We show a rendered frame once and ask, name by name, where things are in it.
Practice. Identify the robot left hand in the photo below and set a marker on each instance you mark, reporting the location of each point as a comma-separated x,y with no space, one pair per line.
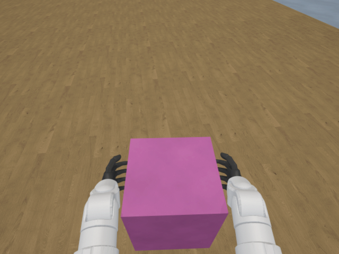
110,172

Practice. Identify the robot right hand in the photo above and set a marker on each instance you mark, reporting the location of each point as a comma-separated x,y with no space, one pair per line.
231,170

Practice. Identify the robot right forearm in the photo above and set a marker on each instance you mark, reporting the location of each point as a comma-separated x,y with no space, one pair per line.
250,218

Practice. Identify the carton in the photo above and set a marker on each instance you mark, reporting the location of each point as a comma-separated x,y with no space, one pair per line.
173,196

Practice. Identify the robot left forearm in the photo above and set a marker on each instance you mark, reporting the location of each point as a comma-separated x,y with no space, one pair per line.
100,220

